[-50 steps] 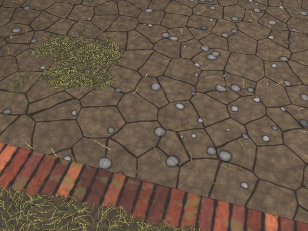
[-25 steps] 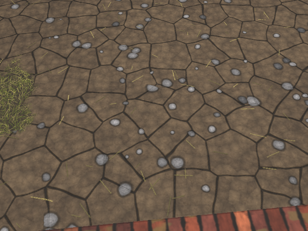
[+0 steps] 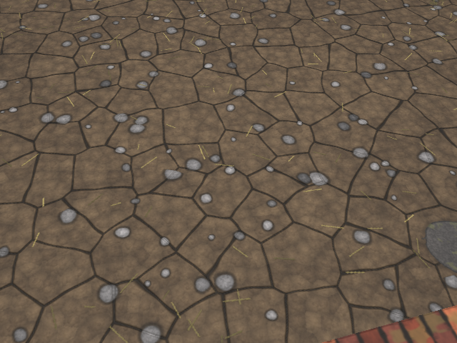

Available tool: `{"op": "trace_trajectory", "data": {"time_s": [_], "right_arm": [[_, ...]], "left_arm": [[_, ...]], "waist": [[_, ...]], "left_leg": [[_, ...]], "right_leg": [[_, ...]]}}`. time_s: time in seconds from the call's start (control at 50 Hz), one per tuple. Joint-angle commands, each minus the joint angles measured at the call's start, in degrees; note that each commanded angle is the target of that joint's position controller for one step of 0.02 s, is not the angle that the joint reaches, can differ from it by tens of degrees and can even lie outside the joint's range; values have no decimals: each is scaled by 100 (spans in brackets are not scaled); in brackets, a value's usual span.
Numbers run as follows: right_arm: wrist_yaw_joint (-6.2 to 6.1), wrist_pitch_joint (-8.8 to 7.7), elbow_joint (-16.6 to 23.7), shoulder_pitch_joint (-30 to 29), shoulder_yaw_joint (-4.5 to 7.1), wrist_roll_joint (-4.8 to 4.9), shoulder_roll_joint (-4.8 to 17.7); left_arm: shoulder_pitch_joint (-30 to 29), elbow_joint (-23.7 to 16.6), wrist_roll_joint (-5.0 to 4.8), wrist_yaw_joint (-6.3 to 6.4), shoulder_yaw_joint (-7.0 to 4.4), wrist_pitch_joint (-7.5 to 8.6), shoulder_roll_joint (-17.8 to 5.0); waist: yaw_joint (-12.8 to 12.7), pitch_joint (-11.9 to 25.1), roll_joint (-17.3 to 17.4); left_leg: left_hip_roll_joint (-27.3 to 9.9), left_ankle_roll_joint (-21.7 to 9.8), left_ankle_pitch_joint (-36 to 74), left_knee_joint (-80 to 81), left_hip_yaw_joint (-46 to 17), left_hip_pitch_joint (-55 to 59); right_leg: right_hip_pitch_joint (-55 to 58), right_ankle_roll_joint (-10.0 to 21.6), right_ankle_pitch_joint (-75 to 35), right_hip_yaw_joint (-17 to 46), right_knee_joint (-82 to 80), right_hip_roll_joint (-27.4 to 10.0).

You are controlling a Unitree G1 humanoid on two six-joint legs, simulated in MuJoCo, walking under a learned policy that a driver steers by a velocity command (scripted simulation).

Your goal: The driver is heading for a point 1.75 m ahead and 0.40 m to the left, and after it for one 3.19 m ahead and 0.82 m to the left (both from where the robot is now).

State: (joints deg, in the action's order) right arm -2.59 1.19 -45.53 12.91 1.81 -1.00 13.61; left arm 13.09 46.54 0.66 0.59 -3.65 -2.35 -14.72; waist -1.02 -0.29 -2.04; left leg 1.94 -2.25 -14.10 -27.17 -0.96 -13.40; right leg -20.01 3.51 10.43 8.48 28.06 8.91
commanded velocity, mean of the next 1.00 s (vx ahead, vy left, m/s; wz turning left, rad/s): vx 0.00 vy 0.00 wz -0.04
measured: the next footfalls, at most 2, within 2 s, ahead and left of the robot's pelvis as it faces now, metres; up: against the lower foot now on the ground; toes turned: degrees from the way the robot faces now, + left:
right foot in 0.26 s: +0.01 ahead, -0.11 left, +0.00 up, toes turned +4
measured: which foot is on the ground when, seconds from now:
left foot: down 0.00-1.00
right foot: up 0.00-0.24, down 0.26-1.00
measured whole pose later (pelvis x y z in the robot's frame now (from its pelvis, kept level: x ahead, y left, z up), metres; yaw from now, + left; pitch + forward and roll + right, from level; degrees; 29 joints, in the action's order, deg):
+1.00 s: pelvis -0.02 +0.00 +0.01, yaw +0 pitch -2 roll +0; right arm -1.7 0.5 -64.2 15.2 -0.1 -0.6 10.5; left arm 14.9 66.2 0.5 2.3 0.6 -0.2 -10.1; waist 0.5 -1.5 0.2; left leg 1.2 -0.9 -10.8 -22.5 -1.3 -10.2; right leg -7.7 1.0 12.5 3.5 21.8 2.5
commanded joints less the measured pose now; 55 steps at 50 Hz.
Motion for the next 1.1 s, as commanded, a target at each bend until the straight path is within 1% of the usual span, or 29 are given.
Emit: {"op": "trace_trajectory", "data": {"time_s": [0.02,0.04,0.06,0.08,0.1,0.14,0.16,0.18,0.2,0.22,0.24,0.26,0.28,0.3,0.32,0.34,0.36,0.38,0.42,0.52,0.66,0.86,1.1], "right_arm": [[18,-171,381,-196,144,-96,899],[40,-213,372,-355,58,-36,643],[46,-230,339,-444,36,-19,581],[31,-243,311,-446,31,-7,602],[28,-249,264,-384,24,5,599],[50,-235,115,-113,21,13,621],[58,-224,33,35,27,8,649],[59,-207,-44,142,40,2,688],[58,-188,-109,183,52,1,723],[55,-168,-159,147,68,12,759],[56,-157,-193,87,82,31,779],[67,-175,-206,102,72,35,721],[99,-200,-200,191,72,35,679],[123,-203,-282,295,62,85,565],[100,-183,-398,126,40,65,544],[88,-158,-442,-12,71,47,643],[98,-141,-479,-68,72,40,616],[112,-125,-537,-60,77,37,598],[112,-119,-663,-4,67,34,567],[111,-92,-990,33,40,33,513],[106,-82,-1344,145,-16,37,446],[84,-92,-1672,361,-91,37,301],[55,-114,-1868,555,-139,37,120]], "left_arm": [[55,-266,66,45,-122,92,-631],[138,-182,30,4,-131,85,-595],[191,-88,10,-8,-123,69,-539],[236,-20,30,-17,-115,45,-518],[293,49,43,-22,-89,26,-466],[141,123,8,10,-7,9,-313],[12,137,-28,37,29,5,-259],[-60,167,-67,66,50,0,-248],[-58,221,-99,91,60,-1,-263],[16,304,-108,113,72,7,-268],[112,397,-88,133,85,31,-292],[96,451,-35,156,68,63,-435],[98,489,38,172,40,102,-666],[-45,621,-34,150,26,101,-704],[-101,666,-68,112,94,115,-415],[-65,717,-34,97,115,133,-372],[-51,823,-4,117,125,140,-409],[-10,926,0,149,135,149,-419],[-23,1048,-13,168,139,172,-457],[-31,1304,-16,172,197,197,-390],[86,1589,-13,173,264,221,-308],[314,1829,-15,177,333,238,-134],[559,1949,-17,194,370,252,33]], "waist": [[-12,-87,1026],[-142,-43,841],[-188,-73,801],[-197,-4,955],[-171,46,1028],[-1,160,997],[110,208,1030],[180,249,1076],[189,271,1104],[119,274,1063],[42,279,982],[81,329,846],[202,426,516],[338,204,-24],[158,139,-42],[60,-62,83],[82,-97,43],[108,-196,-34],[139,-170,-16],[147,-276,114],[148,-328,189],[146,-355,182],[140,-367,201]], "left_leg": [[-2282,-1186,1202,1559,-2231,-262],[-1947,-1140,1563,1456,-1808,-248],[-1625,-972,1836,1343,-1374,-180],[-1404,-850,2214,1206,-1107,70],[-1275,-806,2834,1015,-917,356],[-1187,-770,3580,710,-760,791],[-1206,-778,3794,595,-793,962],[-1220,-774,3944,503,-856,1099],[-1214,-738,4012,433,-912,1177],[-1173,-650,3955,367,-914,1141],[-1129,-503,3664,355,-922,971],[-1072,-335,3077,414,-972,702],[-921,-209,2326,446,-887,353],[-633,-155,1669,762,-640,286],[-541,-90,1196,827,-535,497],[-575,-99,1128,722,-530,490],[-606,-115,1142,715,-550,524],[-612,-122,1129,723,-557,510],[-622,-111,1067,776,-571,534],[-589,-61,633,891,-565,507],[-587,-27,417,933,-569,450],[-596,-12,358,903,-565,353],[-601,-18,461,846,-553,302]], "right_leg": [[-85,-191,1752,-57,1344,-289],[80,-235,1542,-53,1627,-335],[131,-298,1347,-93,1772,-349],[107,-352,1239,-153,1837,-373],[70,-418,1278,-233,1722,-400],[172,-514,1333,-474,1158,-504],[254,-523,1328,-564,828,-544],[349,-514,1268,-629,512,-559],[483,-494,1078,-675,139,-571],[741,-465,607,-693,-365,-612],[1147,-428,-135,-600,-935,-727],[1575,-383,-611,-307,-1068,-943],[2007,-325,-1403,6,-763,-1317],[1736,-179,-1563,-40,-486,-1324],[1470,-149,-1091,-7,-617,-1297],[1273,-160,-834,4,-792,-1261],[1243,-155,-794,13,-870,-1257],[1197,-157,-786,14,-898,-1245],[1209,-149,-740,22,-920,-1257],[1074,-112,-310,61,-1064,-1272],[952,-77,-42,74,-1145,-1264],[858,-66,20,35,-1131,-1232],[836,-69,-118,-14,-1041,-1213]]}}
Velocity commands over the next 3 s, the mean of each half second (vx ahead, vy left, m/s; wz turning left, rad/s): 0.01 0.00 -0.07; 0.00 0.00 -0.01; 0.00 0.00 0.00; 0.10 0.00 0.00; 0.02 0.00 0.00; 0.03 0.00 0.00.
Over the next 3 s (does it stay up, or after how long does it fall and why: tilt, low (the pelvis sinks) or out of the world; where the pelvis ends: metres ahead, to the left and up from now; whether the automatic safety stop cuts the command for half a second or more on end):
stays up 0.01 -0.01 0.00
